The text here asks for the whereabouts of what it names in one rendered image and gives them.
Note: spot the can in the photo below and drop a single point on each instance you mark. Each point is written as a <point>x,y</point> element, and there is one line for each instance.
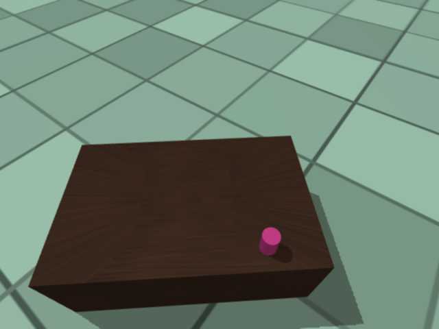
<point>270,240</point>

